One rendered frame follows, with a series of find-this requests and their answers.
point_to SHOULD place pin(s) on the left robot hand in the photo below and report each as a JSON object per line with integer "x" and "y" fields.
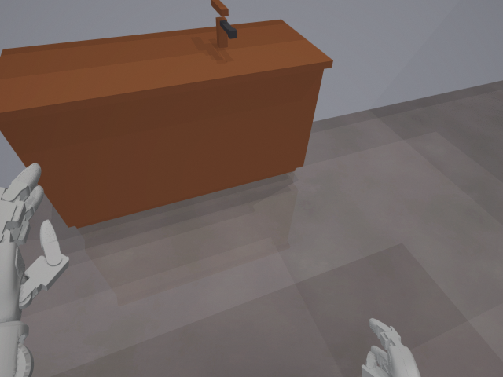
{"x": 18, "y": 204}

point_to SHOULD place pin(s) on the right robot hand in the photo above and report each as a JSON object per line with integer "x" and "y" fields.
{"x": 397, "y": 362}

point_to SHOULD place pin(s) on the tap lever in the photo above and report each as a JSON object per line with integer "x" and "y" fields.
{"x": 231, "y": 32}

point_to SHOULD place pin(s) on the counter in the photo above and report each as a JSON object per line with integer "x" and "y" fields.
{"x": 126, "y": 124}

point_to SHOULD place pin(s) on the robot left forearm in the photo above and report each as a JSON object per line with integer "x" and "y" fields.
{"x": 16, "y": 359}

